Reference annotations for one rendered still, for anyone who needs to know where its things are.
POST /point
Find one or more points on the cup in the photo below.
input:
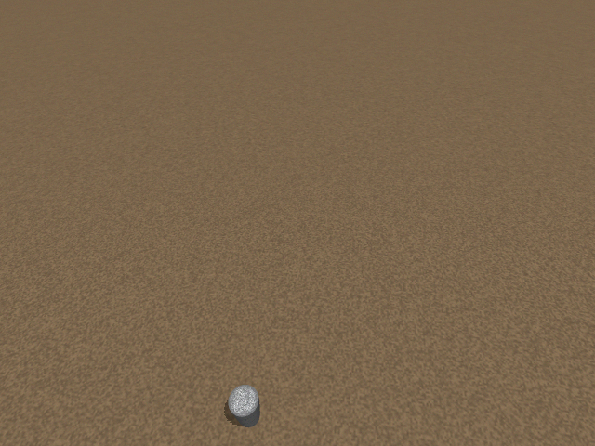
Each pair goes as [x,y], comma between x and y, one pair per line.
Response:
[244,405]

